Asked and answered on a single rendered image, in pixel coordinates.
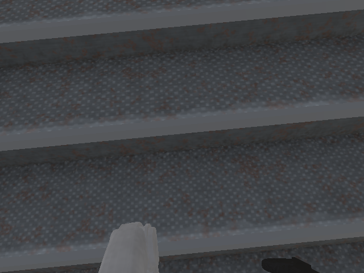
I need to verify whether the left robot thigh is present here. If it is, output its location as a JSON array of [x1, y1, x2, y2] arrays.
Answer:
[[98, 222, 159, 273]]

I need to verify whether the right robot hand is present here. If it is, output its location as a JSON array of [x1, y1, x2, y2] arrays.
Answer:
[[262, 257, 319, 273]]

